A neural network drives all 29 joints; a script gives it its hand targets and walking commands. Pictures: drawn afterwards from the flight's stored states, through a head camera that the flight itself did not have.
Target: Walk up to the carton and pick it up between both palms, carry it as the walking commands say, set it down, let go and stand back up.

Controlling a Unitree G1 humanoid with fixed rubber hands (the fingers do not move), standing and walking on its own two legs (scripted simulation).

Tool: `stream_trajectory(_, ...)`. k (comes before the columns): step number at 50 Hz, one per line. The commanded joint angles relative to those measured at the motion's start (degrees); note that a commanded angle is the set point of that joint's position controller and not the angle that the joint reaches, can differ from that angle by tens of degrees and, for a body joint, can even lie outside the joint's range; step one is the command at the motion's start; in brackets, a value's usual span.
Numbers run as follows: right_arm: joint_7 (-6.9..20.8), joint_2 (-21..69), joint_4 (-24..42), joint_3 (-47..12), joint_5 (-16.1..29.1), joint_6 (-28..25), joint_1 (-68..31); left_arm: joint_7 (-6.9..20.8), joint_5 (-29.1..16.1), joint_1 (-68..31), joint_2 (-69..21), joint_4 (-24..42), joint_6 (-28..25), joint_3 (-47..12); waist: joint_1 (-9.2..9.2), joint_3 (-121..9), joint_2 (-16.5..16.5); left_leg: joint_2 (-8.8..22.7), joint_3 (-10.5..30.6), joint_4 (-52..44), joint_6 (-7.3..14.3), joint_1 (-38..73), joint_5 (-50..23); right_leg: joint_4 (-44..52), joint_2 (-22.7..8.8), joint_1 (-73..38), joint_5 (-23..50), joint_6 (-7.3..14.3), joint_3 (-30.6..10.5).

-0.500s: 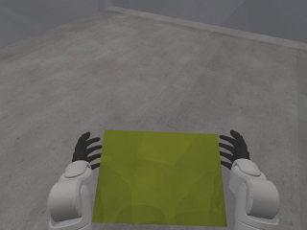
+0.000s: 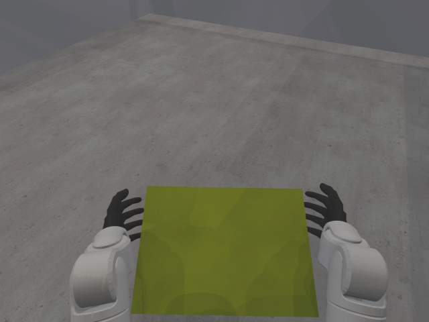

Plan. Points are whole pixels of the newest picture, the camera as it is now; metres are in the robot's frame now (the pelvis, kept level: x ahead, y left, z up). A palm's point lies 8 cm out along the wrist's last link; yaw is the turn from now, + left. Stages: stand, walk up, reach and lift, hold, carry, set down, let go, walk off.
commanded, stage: carry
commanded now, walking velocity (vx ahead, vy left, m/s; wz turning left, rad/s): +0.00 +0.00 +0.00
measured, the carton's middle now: (222, 249) +0.26 +0.00 +0.01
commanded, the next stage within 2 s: none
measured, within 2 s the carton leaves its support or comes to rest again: neither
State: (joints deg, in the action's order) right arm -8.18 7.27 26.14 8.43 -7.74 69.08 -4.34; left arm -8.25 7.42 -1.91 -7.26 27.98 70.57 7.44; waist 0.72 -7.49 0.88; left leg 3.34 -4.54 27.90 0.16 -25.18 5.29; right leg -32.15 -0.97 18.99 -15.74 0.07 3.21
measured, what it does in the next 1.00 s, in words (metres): steps on the spot, turning left: right foot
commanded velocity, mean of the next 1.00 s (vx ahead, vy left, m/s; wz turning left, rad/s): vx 0.00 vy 0.10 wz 0.41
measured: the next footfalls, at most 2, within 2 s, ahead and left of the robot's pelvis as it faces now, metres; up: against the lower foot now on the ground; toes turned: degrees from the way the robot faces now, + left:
right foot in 0.86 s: +0.07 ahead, -0.06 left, +0.00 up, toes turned +3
left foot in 1.20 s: +0.05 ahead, +0.27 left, +0.00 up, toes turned +31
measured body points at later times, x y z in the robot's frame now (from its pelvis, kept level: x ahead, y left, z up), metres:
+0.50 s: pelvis +0.03 +0.01 -0.01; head +0.02 +0.01 +0.44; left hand +0.28 +0.19 +0.09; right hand +0.29 -0.17 +0.09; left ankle +0.10 +0.12 -0.73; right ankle +0.01 -0.12 -0.73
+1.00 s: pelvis +0.03 +0.06 +0.01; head +0.06 +0.04 +0.46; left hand +0.22 +0.29 +0.10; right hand +0.33 -0.06 +0.09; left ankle +0.03 +0.17 -0.67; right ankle +0.03 -0.06 -0.73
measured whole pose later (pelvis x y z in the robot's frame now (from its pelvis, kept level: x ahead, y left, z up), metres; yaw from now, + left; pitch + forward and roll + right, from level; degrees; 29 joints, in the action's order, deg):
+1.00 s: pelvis +0.03 +0.06 +0.01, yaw +16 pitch +5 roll +3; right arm -8.9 7.3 33.7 6.5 -6.6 68.2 -0.8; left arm -8.1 5.5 2.7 -7.6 34.3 68.0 6.5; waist 0.4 -3.5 -0.3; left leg -2.3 -4.9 54.6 -1.0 -34.8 22.0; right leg -30.6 -8.6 17.0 -18.1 -0.4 10.1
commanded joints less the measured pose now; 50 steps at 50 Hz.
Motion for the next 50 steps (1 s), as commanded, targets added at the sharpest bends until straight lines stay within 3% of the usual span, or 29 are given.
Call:
stream_trajectory(1,15.2,46.2,2.6,-41.8,23.4,0.9,-23.6,14.5,-23.8,-27.9,-47.1,4.5,-0.6,-42.3,0.13,-7.0,0.8,4.6,7.3,-7.0,0.8,8.5,14.7,8.5,-4.2,3.8,-7.4,1.7,-5.1)
stream_trajectory(17,15.4,46.5,2.3,-42.1,23.0,-1.0,-22.8,14.7,-23.0,-26.5,-47.1,4.0,-2.6,-41.9,-0.03,-10.1,-0.2,4.4,5.7,-3.8,1.1,11.0,2.4,7.1,-5.2,-0.4,3.9,1.4,-4.3)
stream_trajectory(19,15.3,47.4,5.0,-43.7,24.1,-0.3,-22.9,14.5,-23.9,-26.1,-47.8,6.5,-2.2,-42.8,-0.31,-9.6,-0.8,3.4,4.8,-0.9,0.8,7.8,1.0,6.1,-7.9,-2.2,6.9,0.7,-5.0)
stream_trajectory(22,15.3,45.9,5.1,-44.0,24.3,0.8,-21.6,14.0,-23.2,-24.2,-46.4,5.9,-1.5,-42.0,-0.25,-8.6,-5.5,1.9,2.3,5.9,-0.4,1.2,1.8,5.6,-14.2,-5.0,12.5,1.2,-8.0)
stream_trajectory(25,15.6,45.3,5.7,-44.9,25.1,1.4,-22.2,13.7,-22.6,-22.9,-46.2,5.6,-1.2,-41.5,-0.35,-6.4,-10.5,-0.4,0.3,11.1,-0.5,-4.0,11.3,4.9,-19.5,-6.1,20.5,3.7,-9.5)
stream_trajectory(27,15.9,45.8,6.4,-45.7,25.9,1.4,-22.9,13.7,-22.7,-23.2,-47.0,6.5,-1.4,-41.7,-0.4,-5.7,-11.2,-1.1,-0.2,11.7,-0.1,-2.7,16.5,4.1,-20.7,-4.5,23.2,4.1,-8.4)
stream_trajectory(29,16.2,46.9,6.8,-46.1,26.4,1.1,-22.7,13.7,-23.0,-23.9,-47.6,7.7,-1.6,-42.1,0.11,-5.9,-8.9,-1.3,0.7,6.5,0.4,1.8,13.3,0.7,-18.6,-2.0,19.7,2.1,-3.9)
stream_trajectory(30,16.3,47.3,6.9,-45.9,26.3,1.0,-22.3,13.7,-23.1,-23.8,-47.6,8.1,-1.6,-42.4,0.33,-6.3,-4.9,-0.4,3.0,2.2,0.9,5.5,7.4,-3.2,-16.2,0.5,14.4,0.1,-0.6)
stream_trajectory(31,16.2,47.0,7.1,-45.6,26.1,0.9,-21.7,13.8,-23.3,-23.8,-47.6,8.7,-1.6,-42.8,0.62,-7.7,2.4,3.4,9.6,-1.7,2.1,10.7,-3.2,-10.7,-12.2,5.1,4.3,-2.2,3.0)
stream_trajectory(32,16.0,46.9,6.1,-44.6,25.6,0.7,-19.6,13.8,-23.7,-24.4,-47.8,10.1,-1.4,-44.0,0.98,-10.8,14.0,10.8,23.4,-5.7,5.3,16.3,-13.9,-19.7,-5.8,10.7,-13.5,-5.0,5.8)
stream_trajectory(33,15.9,47.2,6.6,-44.3,25.4,0.5,-18.8,13.8,-23.7,-23.5,-48.4,9.5,-1.4,-44.1,0.93,-12.0,14.4,13.2,26.8,-6.1,8.0,21.1,-19.1,-25.5,-4.4,15.5,-21.1,-4.9,3.0)
stream_trajectory(34,15.8,48.2,7.7,-44.5,25.3,0.1,-18.5,14.1,-24.4,-22.9,-49.8,9.8,-1.9,-44.9,0.69,-13.6,9.7,13.7,26.1,-5.0,10.0,21.4,-20.6,-28.2,-5.0,15.8,-20.7,-4.2,0.0)
stream_trajectory(35,15.7,49.5,8.4,-44.7,25.1,-0.3,-18.6,14.4,-25.5,-23.5,-51.3,10.2,-2.3,-45.7,0.56,-14.3,6.3,12.8,24.0,-4.6,10.6,20.8,-20.3,-28.0,-5.2,15.4,-19.5,-3.8,-1.1)
stream_trajectory(36,15.5,50.4,9.0,-44.9,24.8,-0.6,-18.9,14.7,-26.2,-23.8,-52.3,10.5,-2.6,-46.0,0.43,-14.3,5.2,11.4,21.9,-4.7,10.3,19.9,-20.3,-26.1,-5.2,14.6,-17.7,-3.6,-1.2)
stream_trajectory(38,15.3,50.6,10.0,-45.1,24.5,-1.0,-18.8,15.0,-27.0,-23.5,-52.4,11.2,-3.1,-46.1,0.17,-14.9,5.7,8.1,17.4,-6.4,8.3,17.0,-16.4,-19.3,-3.8,9.5,-14.7,-3.3,1.0)
stream_trajectory(41,15.2,49.7,10.8,-45.7,24.5,-1.1,-17.7,14.8,-26.9,-22.2,-50.5,12.5,-3.4,-45.6,0.2,-14.8,7.5,4.7,15.1,-10.8,4.3,12.3,-8.1,-5.1,-1.5,-0.8,-11.9,-1.9,4.9)
stream_trajectory(42,15.0,48.9,10.8,-45.8,24.4,-1.0,-17.2,14.7,-26.6,-21.7,-49.5,12.5,-3.3,-45.0,0.0,-15.2,6.4,3.8,14.1,-10.9,2.4,10.2,-5.1,1.3,-1.7,-6.1,-9.2,-1.6,6.2)
stream_trajectory(43,14.7,48.1,10.7,-45.8,24.2,-0.7,-17.1,14.7,-26.2,-20.9,-48.7,12.1,-3.2,-44.4,-0.69,-15.0,3.5,2.5,12.6,-8.7,-0.1,4.6,-0.4,9.0,-4.1,-13.8,-4.4,-1.0,4.9)
stream_trajectory(44,14.5,47.5,11.0,-46.0,24.0,-0.4,-17.2,14.6,-25.7,-19.6,-47.5,11.3,-3.1,-43.8,-1.63,-12.9,-5.2,-1.2,8.1,-2.0,-3.5,-5.0,7.9,15.5,-12.5,-20.7,-4.8,1.6,-4.0)
stream_trajectory(45,14.6,46.4,11.6,-46.5,24.2,0.2,-17.7,14.6,-24.8,-19.3,-47.1,10.1,-3.2,-42.9,-1.62,-9.9,-24.5,-6.4,1.3,19.6,-2.7,-11.2,23.2,17.5,-30.5,-14.9,3.6,9.1,-21.9)
stream_trajectory(46,14.4,46.1,10.9,-45.9,23.7,0.2,-18.2,14.8,-24.6,-19.3,-46.9,10.0,-2.5,-43.5,-0.84,-5.2,-17.5,-2.8,1.3,31.8,-1.5,-17.3,25.2,16.3,-34.0,-12.2,19.8,10.9,-18.7)
stream_trajectory(47,14.4,47.6,10.7,-46.5,24.6,0.2,-18.1,15.1,-24.9,-19.4,-47.2,11.0,-2.5,-43.5,-0.54,-5.0,-10.4,-0.7,4.8,34.7,-1.2,-16.4,22.5,12.6,-30.2,-12.1,26.5,9.2,-13.3)
stream_trajectory(48,14.4,48.0,10.2,-46.9,25.1,0.2,-18.2,15.2,-25.1,-20.4,-46.7,11.8,-2.7,-43.1,-0.36,-5.4,-7.9,-0.3,4.8,34.2,-1.5,-16.2,19.4,10.3,-26.4,-13.2,29.4,6.5,-7.7)
stream_trajectory(50,14.3,48.5,9.8,-46.8,25.1,0.1,-17.2,15.1,-25.4,-21.4,-46.2,12.5,-2.9,-43.3,-0.19,-5.6,-10.7,-1.4,1.7,28.2,-2.2,-15.1,17.4,6.7,-21.4,-16.7,36.1,3.8,0.2)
